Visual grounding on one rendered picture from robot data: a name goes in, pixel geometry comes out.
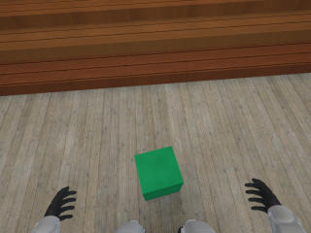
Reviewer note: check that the robot left thigh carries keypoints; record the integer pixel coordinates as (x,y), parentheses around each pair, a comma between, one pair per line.
(130,227)

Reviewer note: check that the carton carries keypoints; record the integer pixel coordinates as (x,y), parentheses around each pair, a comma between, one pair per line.
(159,173)

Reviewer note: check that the left robot hand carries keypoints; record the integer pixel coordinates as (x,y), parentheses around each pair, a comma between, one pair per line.
(55,208)

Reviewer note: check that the robot thigh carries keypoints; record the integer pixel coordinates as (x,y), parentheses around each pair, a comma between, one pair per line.
(197,226)
(130,227)

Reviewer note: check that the robot left forearm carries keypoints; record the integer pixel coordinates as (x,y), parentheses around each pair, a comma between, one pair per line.
(47,224)

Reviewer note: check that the robot right forearm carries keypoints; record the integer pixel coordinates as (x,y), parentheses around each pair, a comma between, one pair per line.
(282,220)

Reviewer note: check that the right robot hand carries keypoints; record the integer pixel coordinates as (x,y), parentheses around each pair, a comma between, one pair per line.
(268,199)

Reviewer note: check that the robot right thigh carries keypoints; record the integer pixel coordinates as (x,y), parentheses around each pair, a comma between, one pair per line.
(197,226)

